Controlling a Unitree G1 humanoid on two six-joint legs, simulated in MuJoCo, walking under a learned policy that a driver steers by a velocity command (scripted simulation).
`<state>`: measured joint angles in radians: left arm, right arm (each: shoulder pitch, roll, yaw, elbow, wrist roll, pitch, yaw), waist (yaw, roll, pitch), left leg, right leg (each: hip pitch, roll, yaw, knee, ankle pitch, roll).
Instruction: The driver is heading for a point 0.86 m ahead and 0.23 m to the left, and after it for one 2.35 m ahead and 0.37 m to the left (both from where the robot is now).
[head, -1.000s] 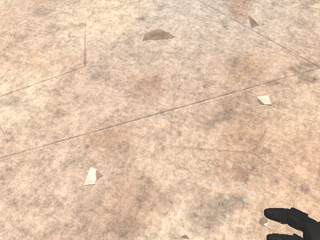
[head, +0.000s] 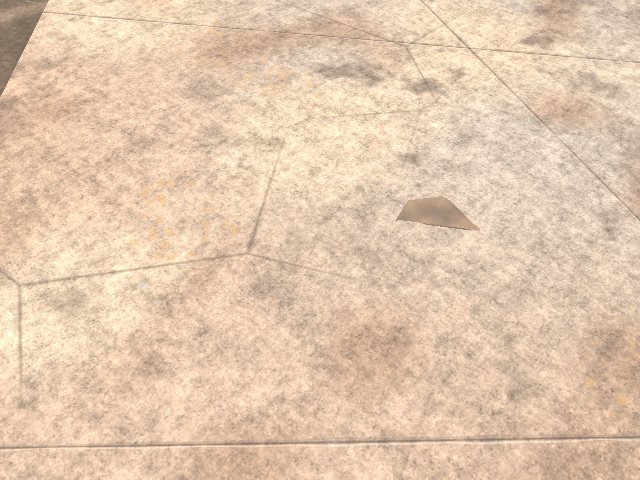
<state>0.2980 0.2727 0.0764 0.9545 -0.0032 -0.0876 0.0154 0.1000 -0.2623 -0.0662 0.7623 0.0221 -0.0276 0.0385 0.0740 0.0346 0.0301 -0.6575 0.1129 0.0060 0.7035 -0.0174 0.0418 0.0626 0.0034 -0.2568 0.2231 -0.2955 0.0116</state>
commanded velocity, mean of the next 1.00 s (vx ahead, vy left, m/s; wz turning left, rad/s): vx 0.50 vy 0.00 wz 0.54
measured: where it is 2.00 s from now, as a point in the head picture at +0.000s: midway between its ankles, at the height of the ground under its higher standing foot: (207, 312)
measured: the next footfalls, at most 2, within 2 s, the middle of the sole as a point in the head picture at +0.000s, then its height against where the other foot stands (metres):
left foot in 0.10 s outside the picture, level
right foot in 0.60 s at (357, 445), level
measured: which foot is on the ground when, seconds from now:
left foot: up 0.00-0.08, down 0.10-0.60, up 0.62-1.00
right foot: down 0.00-0.12, up 0.14-0.58, down 0.60-1.00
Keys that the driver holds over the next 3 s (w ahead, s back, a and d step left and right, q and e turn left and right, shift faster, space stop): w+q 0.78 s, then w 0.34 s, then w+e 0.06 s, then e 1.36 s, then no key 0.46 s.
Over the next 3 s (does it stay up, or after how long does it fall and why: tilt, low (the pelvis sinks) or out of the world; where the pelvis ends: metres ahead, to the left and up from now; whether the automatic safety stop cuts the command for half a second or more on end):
stays up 0.81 0.33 0.00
